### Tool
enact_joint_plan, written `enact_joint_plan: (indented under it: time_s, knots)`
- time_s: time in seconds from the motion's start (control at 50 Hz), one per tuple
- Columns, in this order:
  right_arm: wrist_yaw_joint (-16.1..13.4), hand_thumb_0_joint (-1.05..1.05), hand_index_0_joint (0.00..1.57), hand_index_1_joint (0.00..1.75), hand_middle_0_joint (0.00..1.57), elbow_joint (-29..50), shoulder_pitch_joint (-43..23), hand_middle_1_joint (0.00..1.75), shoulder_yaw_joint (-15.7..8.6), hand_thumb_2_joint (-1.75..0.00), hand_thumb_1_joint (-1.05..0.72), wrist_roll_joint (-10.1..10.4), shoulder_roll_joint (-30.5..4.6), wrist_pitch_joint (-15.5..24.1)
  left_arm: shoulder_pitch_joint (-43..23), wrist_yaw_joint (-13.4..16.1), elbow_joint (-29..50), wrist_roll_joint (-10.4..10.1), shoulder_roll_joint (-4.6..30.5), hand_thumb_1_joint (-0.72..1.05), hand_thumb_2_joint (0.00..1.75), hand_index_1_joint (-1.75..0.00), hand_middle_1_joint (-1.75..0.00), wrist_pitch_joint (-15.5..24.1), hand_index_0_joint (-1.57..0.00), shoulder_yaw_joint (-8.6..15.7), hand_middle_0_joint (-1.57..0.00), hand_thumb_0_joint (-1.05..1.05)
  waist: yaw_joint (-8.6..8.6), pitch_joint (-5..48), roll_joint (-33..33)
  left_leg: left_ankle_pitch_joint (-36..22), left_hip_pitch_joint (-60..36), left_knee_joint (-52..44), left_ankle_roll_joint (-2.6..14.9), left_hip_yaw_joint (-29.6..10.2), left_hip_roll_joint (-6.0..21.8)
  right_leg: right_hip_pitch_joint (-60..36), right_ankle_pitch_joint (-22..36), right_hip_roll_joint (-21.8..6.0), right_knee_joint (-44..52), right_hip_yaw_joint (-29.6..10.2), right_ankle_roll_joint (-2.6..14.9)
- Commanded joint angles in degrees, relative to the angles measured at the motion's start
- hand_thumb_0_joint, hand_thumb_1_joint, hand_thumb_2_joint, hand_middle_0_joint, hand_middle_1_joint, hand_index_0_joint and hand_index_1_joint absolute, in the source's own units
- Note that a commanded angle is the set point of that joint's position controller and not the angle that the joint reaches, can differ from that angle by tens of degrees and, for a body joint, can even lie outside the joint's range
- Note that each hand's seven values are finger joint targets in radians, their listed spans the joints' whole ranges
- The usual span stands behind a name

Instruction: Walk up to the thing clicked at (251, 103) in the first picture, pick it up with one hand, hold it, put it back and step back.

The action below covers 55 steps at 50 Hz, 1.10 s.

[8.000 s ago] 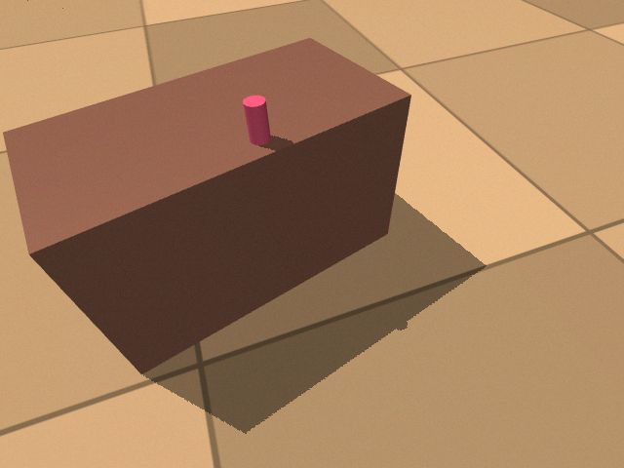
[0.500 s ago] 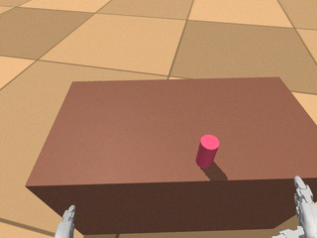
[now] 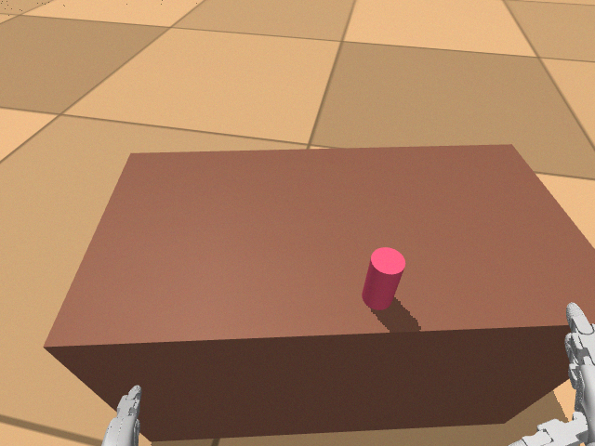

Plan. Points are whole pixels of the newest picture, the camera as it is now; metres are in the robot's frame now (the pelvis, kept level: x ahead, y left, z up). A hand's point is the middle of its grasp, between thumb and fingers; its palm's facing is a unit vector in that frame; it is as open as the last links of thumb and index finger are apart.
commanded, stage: go down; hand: right
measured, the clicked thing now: (382, 279) +0.42 -0.14 -0.07
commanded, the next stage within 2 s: none
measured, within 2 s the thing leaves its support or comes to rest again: neither
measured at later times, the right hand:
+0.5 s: hand (535, 310) +0.28 -0.29 +0.05, palm faces +0.17 +0.97 -0.14, open 17.7 cm
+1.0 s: hand (537, 292) +0.31 -0.31 +0.05, palm faces +0.10 +0.99 -0.06, open 17.4 cm
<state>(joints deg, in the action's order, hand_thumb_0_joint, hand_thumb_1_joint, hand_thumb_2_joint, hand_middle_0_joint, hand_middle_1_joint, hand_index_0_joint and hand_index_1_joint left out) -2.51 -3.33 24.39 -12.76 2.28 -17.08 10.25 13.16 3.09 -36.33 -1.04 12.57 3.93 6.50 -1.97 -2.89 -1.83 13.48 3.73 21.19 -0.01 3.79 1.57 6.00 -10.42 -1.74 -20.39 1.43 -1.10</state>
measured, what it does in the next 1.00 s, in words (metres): stands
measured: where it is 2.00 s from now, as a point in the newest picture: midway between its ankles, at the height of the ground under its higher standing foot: outside the picture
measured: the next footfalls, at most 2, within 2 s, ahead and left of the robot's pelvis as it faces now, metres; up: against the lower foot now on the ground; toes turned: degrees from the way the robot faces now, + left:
none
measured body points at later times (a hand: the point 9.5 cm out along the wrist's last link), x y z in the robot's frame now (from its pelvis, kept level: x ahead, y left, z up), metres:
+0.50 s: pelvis -0.01 +0.00 -0.01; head +0.00 +0.00 +0.44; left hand +0.14 +0.26 -0.10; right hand +0.26 -0.34 +0.06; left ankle -0.02 +0.12 -0.75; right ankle +0.01 -0.13 -0.75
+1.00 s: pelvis +0.00 -0.02 -0.01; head +0.02 -0.03 +0.44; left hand +0.15 +0.25 -0.09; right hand +0.30 -0.36 +0.06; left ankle -0.02 +0.12 -0.75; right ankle +0.01 -0.13 -0.75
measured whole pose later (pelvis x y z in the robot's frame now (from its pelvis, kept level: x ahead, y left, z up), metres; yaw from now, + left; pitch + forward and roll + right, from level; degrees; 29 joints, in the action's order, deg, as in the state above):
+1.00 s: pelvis +0.00 -0.02 -0.01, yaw +1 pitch +4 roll +1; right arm 26.1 -40.3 -9.9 -25.0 15.7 -27.8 17.6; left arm 10.0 8.5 -41.8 -1.1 12.9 8.2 1.5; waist 1.3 2.5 0.9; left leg 16.6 16.9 29.7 -1.0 3.1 1.6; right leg 20.5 -15.5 -2.1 -32.1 1.6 -0.1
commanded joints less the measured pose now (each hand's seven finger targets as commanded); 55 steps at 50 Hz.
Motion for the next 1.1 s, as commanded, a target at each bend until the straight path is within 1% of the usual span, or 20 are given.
enact_joint_plan:
  time_s: [0.0,0.08,0.18,0.24,0.42,0.46,0.52,0.56,0.6,0.62,0.66,0.7,0.76,0.78,0.8,0.82,0.86,0.92,0.98,1.08]
  knots:
    - [0.6,0.00,0.05,0.06,0.04,13.1,-3.7,0.06,-7.1,-0.05,0.57,0.6,-7.6,5.2,-7.1,-0.2,5.2,1.1,8.5,-0.54,0.04,-0.05,-0.05,3.5,-0.05,4.1,-0.05,0.00,0.54,5.5,0.0,-8.6,4.8,-2.4,-0.05,-0.1,-1.0,-0.8,6.7,2.2,0.8,0.8,2.11]
    - [1.6,0.00,0.04,0.06,0.03,10.1,-11.4,0.06,-10.7,-0.05,0.61,1.4,-11.2,6.8,-10.4,0.3,4.4,1.5,11.9,-0.54,0.03,-0.05,-0.05,3.6,-0.05,6.7,-0.05,0.00,2.32,5.8,3.4,-6.5,7.4,-2.0,-0.33,-0.7,-0.8,0.2,4.3,2.2,-0.5,0.3,2.56]
    - [6.4,0.00,0.05,0.06,0.04,4.7,-24.3,0.06,-11.4,-0.04,0.61,4.4,-13.3,9.4,-10.2,1.4,1.5,0.6,5.8,-0.54,0.04,-0.05,-0.04,4.1,-0.05,0.4,-0.05,0.00,2.11,7.0,2.0,-2.8,8.9,-2.4,-0.49,-2.6,0.1,0.9,1.4,2.6,-1.5,-0.3,2.50]
    - [10.7,0.00,0.05,0.05,0.04,-3.4,-28.3,0.05,-11.2,-0.03,0.61,6.1,-14.6,8.8,-10.5,2.4,-2.2,0.2,5.5,-0.54,0.03,-0.04,-0.04,4.2,-0.05,-1.3,-0.05,0.00,2.27,7.5,-0.7,-3.2,9.8,-0.9,-0.32,-2.7,0.0,2.8,0.5,2.4,-1.7,-0.6,2.54]
    - [20.5,0.00,0.05,0.06,0.04,-17.3,-39.7,0.06,-16.6,-0.03,0.61,11.8,-23.1,8.3,-11.2,4.4,4.5,-0.4,12.5,-0.55,0.04,-0.05,-0.05,4.8,-0.05,1.4,-0.05,0.00,2.74,14.5,1.8,-8.5,8.7,1.6,0.17,-1.1,-1.0,2.8,4.8,1.8,-3.4,-1.3,2.69]
    - [21.9,0.00,0.05,0.06,0.04,-19.0,-42.0,0.06,-17.7,-0.03,0.61,12.4,-25.4,9.1,-10.4,4.5,4.7,-0.7,10.4,-0.54,0.04,-0.05,-0.05,5.0,-0.05,-0.4,-0.05,0.00,2.02,13.5,0.9,-8.4,8.8,1.7,0.17,-1.3,-0.8,3.8,4.8,2.0,-3.9,-1.0,2.71]
    - [24.4,0.00,0.05,0.05,0.04,-24.1,-41.0,0.05,-15.4,-0.04,0.61,13.3,-22.7,9.4,-9.0,4.4,2.1,-0.9,8.3,-0.55,0.04,-0.05,-0.05,5.4,-0.05,-1.7,-0.05,0.00,1.73,13.5,-2.0,-9.0,9.7,3.2,0.46,-1.2,-1.0,5.0,5.8,1.7,-4.5,-1.2,2.33]
    - [25.0,0.00,0.05,0.06,0.04,-22.4,-43.8,0.06,-16.9,-0.04,0.61,13.3,-26.1,9.9,-10.0,4.6,3.1,-0.4,9.6,-0.55,0.04,-0.05,-0.05,5.7,-0.05,-1.6,-0.05,0.00,1.30,15.9,-2.7,-10.6,10.0,4.3,0.81,-1.3,-1.3,5.1,7.8,1.3,-5.4,-1.3,2.11]
    - [26.2,0.00,0.05,0.05,0.04,-25.7,-42.5,0.05,-15.1,-0.04,0.60,13.7,-23.2,10.1,-9.4,4.4,-0.9,-0.4,7.7,-0.54,0.04,-0.05,-0.05,5.6,-0.05,-2.5,-0.05,0.00,1.69,13.9,-3.9,-9.0,11.5,4.8,0.83,-1.5,-1.3,6.4,6.2,1.4,-5.9,-1.3,2.07]
    - [26.3,0.00,0.04,0.05,0.04,-20.7,-47.4,0.05,-17.0,-0.04,0.61,14.3,-26.5,11.0,-11.8,4.9,3.4,-0.1,11.6,-0.54,0.04,-0.05,-0.05,6.2,-0.06,0.1,-0.05,0.00,2.45,18.0,-2.0,-9.4,10.5,4.7,0.73,-1.5,-1.5,5.4,6.2,1.1,-6.4,-1.7,2.22]
    - [26.7,0.00,0.05,0.05,0.04,-22.4,-46.8,0.05,-16.1,-0.04,0.57,14.2,-26.0,11.1,-9.4,5.0,0.0,0.2,8.3,-0.54,0.04,-0.05,-0.06,6.1,-0.06,-2.7,-0.05,0.00,2.03,20.1,-3.8,-11.4,10.6,5.6,0.77,-1.7,-1.5,4.4,8.3,1.4,-7.6,-1.5,2.16]
    - [26.7,0.00,0.05,0.05,0.05,-23.6,-46.5,0.05,-16.6,-0.04,0.56,14.4,-26.5,11.1,-9.5,5.7,2.2,0.1,11.5,-0.54,0.04,-0.05,-0.05,6.2,-0.05,-0.5,-0.05,0.00,2.32,19.8,-3.1,-10.9,10.9,5.5,0.94,-1.3,-1.8,4.3,8.8,1.0,-7.1,-1.9,1.94]
    - [27.0,0.00,0.05,0.05,0.05,-23.6,-48.4,0.05,-16.1,-0.04,0.56,14.6,-25.9,11.1,-8.9,6.0,3.1,0.0,9.9,-0.55,0.05,-0.05,-0.05,6.4,-0.05,-2.5,-0.05,0.00,2.78,18.9,-3.2,-10.3,11.1,5.2,0.81,-1.1,-1.9,4.7,8.1,0.9,-7.0,-1.9,1.92]
    - [26.9,0.00,0.05,0.05,0.06,-21.7,-50.1,0.05,-17.9,-0.03,0.53,14.6,-28.8,11.5,-8.8,6.3,3.5,0.0,11.3,-0.55,0.04,-0.05,-0.05,6.5,-0.05,-1.2,-0.05,0.00,2.51,20.0,-3.7,-10.4,10.8,5.4,0.87,-1.3,-1.8,4.7,8.1,0.9,-7.3,-1.8,1.88]
    - [27.2,0.00,0.06,0.05,0.06,-24.1,-48.7,0.05,-17.4,-0.04,0.52,14.3,-28.8,11.1,-6.2,6.3,0.2,-0.1,10.4,-0.55,0.04,-0.05,-0.05,6.1,-0.05,-1.2,-0.05,0.00,2.51,18.1,-5.3,-10.3,11.7,5.3,0.90,-1.5,-1.6,5.1,7.8,1.2,-7.2,-1.6,1.87]
    - [27.9,0.00,0.06,0.05,0.06,-27.5,-44.9,0.05,-15.0,-0.04,0.52,14.4,-24.3,10.5,-5.8,6.0,0.8,-0.1,8.3,-0.55,0.05,-0.06,-0.06,6.4,-0.05,-3.2,-0.05,0.00,3.02,16.6,-3.7,-10.8,12.4,5.5,0.74,-1.0,-1.8,5.2,8.8,1.0,-7.2,-1.8,1.93]
    - [28.2,0.00,0.06,0.05,0.06,-24.0,-49.7,0.05,-16.3,-0.04,0.52,14.7,-27.3,11.0,-5.8,6.5,1.9,0.1,12.3,-0.54,0.04,-0.05,-0.06,6.7,-0.06,0.6,-0.05,0.00,3.84,19.2,-4.9,-12.0,13.0,5.9,0.68,-1.2,-1.9,3.1,10.7,0.8,-8.1,-2.0,1.76]
    - [28.8,0.00,0.06,0.04,0.07,-25.7,-47.8,0.04,-16.4,-0.03,0.48,14.8,-26.6,10.6,-5.4,6.0,0.7,-0.3,8.7,-0.55,0.05,-0.06,-0.05,6.9,-0.05,-2.5,-0.05,0.00,2.68,16.6,-5.3,-12.0,12.6,5.9,0.60,-1.2,-1.5,5.0,9.9,1.2,-7.9,-1.8,1.90]
    - [29.5,0.00,0.06,0.04,0.07,-24.0,-52.2,0.04,-17.9,-0.03,0.50,15.7,-28.9,11.1,-7.7,6.2,2.1,-0.3,10.6,-0.54,0.04,-0.05,-0.05,7.3,-0.05,-1.1,-0.05,0.00,3.49,18.1,-2.9,-11.5,12.8,6.0,0.16,-1.5,-1.4,6.0,8.1,1.1,-8.5,-1.9,2.41]
    - [31.7,0.00,0.06,0.04,0.07,-28.1,-55.6,0.04,-18.0,-0.04,0.50,16.5,-29.8,11.5,-8.5,6.8,4.0,-0.6,9.7,-0.55,0.05,-0.06,-0.06,8.1,-0.05,-2.9,-0.05,0.00,4.62,20.0,-1.6,-13.0,13.9,7.3,-0.18,-1.8,-1.2,6.0,8.6,1.1,-10.0,-2.1,2.73]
